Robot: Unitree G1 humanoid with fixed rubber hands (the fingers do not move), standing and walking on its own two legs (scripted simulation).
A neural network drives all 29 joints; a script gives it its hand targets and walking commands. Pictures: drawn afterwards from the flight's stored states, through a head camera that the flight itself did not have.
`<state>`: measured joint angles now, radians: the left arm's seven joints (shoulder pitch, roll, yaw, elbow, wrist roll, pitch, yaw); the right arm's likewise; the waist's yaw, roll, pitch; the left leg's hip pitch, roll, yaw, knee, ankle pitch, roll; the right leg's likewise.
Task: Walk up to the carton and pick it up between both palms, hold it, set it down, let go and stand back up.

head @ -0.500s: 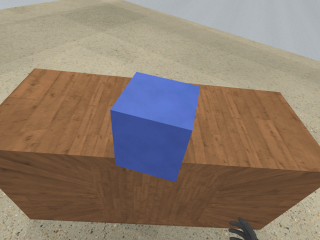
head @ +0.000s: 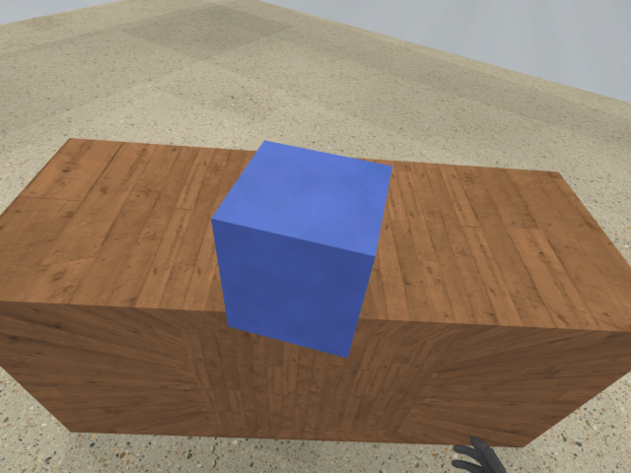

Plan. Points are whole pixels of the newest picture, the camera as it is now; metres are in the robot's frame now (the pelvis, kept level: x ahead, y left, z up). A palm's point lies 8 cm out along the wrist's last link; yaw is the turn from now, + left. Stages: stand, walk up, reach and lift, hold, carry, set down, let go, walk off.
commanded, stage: stand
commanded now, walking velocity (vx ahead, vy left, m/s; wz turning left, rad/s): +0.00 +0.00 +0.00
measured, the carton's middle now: (306, 250) +0.45 +0.02 +0.02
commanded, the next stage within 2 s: none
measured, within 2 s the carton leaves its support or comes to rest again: neither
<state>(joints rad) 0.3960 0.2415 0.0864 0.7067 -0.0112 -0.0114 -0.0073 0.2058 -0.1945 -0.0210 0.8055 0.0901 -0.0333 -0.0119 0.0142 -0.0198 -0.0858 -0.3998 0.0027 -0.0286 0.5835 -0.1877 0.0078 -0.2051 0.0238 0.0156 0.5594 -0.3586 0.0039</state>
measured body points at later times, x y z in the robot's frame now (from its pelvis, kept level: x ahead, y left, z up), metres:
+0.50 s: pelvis +0.00 +0.00 +0.00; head -0.03 +0.02 +0.45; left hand +0.06 +0.27 -0.13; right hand +0.13 -0.24 -0.11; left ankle +0.07 +0.11 -0.73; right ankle -0.04 -0.13 -0.73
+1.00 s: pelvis +0.00 +0.00 +0.00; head -0.02 +0.02 +0.45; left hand +0.05 +0.27 -0.13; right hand +0.11 -0.24 -0.11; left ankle +0.07 +0.11 -0.73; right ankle -0.04 -0.13 -0.73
